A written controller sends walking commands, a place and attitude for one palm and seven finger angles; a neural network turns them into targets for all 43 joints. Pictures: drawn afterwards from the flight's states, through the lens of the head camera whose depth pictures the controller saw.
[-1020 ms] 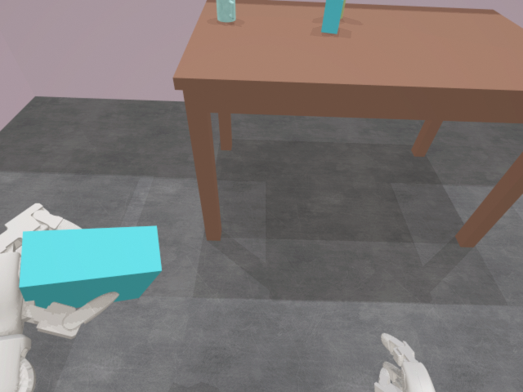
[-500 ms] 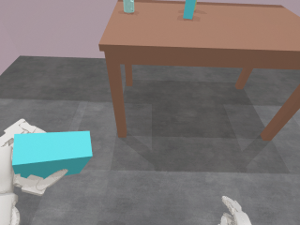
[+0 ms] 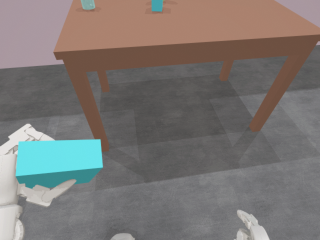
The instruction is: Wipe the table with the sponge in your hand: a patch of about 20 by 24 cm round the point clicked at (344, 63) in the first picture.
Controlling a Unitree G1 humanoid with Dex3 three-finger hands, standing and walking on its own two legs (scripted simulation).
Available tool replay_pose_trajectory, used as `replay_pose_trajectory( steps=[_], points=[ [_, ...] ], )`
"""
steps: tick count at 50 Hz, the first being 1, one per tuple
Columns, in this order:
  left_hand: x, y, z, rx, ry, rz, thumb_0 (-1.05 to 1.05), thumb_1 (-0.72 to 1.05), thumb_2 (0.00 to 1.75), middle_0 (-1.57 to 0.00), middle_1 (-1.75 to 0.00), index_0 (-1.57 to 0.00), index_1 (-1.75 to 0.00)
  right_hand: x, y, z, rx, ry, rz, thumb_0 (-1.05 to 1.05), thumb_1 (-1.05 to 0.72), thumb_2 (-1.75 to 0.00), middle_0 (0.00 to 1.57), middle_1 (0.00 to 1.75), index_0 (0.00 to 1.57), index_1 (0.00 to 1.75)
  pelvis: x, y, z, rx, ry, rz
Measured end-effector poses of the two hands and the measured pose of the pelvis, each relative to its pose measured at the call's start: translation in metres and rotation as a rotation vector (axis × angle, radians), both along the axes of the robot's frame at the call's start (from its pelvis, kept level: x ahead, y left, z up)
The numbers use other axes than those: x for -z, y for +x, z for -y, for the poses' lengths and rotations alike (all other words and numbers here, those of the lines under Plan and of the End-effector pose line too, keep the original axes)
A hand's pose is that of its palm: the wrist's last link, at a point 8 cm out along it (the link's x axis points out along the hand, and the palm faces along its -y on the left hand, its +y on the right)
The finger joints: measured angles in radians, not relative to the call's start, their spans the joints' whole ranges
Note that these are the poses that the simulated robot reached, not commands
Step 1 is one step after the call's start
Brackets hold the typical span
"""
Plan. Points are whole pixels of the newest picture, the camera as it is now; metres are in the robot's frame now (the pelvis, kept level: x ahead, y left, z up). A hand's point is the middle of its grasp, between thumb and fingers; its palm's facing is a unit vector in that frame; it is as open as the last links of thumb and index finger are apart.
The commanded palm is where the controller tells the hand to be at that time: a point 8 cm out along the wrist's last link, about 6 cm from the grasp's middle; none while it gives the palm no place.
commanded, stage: walk to a spot facing it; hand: left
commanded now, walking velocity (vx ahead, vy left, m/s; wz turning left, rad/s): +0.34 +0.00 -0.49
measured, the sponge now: (72, 165) +0.23 +0.19 +0.14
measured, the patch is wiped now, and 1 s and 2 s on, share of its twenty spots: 0.00 0.00 0.00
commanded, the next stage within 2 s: turn to face it in 0.50 s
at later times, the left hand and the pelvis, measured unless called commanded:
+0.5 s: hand (124, 90) +0.41 +0.12 +0.17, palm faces +0.08 -0.86 -0.51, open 9.7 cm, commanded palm +0.36 +0.19 +0.18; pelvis +0.12 -0.03 +0.00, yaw -19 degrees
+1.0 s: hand (165, 63) +0.52 +0.03 +0.18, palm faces +0.11 -0.87 -0.48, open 9.7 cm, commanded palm +0.49 +0.08 +0.18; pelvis +0.24 -0.13 -0.01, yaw -21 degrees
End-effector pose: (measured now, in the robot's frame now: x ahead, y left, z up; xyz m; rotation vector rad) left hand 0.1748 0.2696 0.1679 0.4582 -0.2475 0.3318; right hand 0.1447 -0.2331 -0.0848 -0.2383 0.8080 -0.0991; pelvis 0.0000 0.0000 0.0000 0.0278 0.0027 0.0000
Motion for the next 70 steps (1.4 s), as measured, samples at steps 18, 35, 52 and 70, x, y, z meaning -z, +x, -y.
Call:
replay_pose_trajectory(
  steps=[18, 35, 52, 70],
  points=[
    [-0.013, 0.15, 0.028, 0.222, 0.033, 0.073, 0.0, -0.45, 0.98, -0.79, -1.33, -0.79, -1.33, -0.009, 0.037, -0.008, 0.23, 0.048, 0.059, 0.01, -0.9, -0.9, 0.21, 0.3, 0.2, 0.3, -0.001, 0.086, -0.01, 0.239, -0.038, -0.011],
    [-0.016, 0.276, 0.203, 0.512, 0.231, 0.032, 0.0, -0.45, 0.98, -0.79, -1.33, -0.79, -1.33, 0.041, 0.059, 0.126, 0.456, 0.086, -0.055, 0.01, -0.9, -0.9, 0.21, 0.3, 0.2, 0.3, 0.019, 0.16, 0.085, 0.407, -0.013, 0.0],
    [-0.017, 0.324, 0.189, 0.32, 0.06, 0.112, 0.0, -0.45, 0.98, -0.79, -1.33, -0.79, -1.33, 0.005, 0.137, 0.178, 0.466, -0.037, 0.034, 0.01, -0.9, -0.9, 0.2, 0.3, 0.2, 0.3, 0.014, 0.248, 0.127, 0.363, -0.008, 0.048],
    [-0.037, 0.265, 0.193, 0.2, 0.08, 0.092, 0.0, -0.45, 0.98, -0.79, -1.33, -0.78, -1.33, 0.009, 0.174, 0.156, 0.235, 0.098, 0.037, 0.01, -0.9, -0.9, 0.21, 0.3, 0.21, 0.3, 0.002, 0.222, 0.153, 0.255, -0.006, 0.032]
  ],
)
